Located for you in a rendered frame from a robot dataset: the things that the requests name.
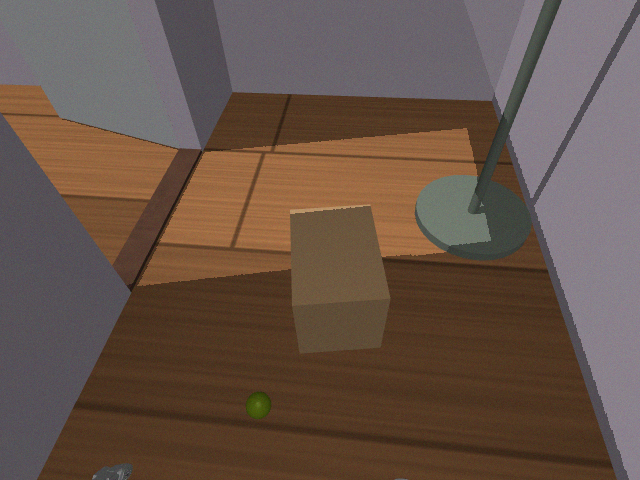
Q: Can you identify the coat stand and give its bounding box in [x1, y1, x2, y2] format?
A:
[415, 0, 562, 260]

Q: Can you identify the left robot hand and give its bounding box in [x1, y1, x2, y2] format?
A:
[92, 463, 133, 480]

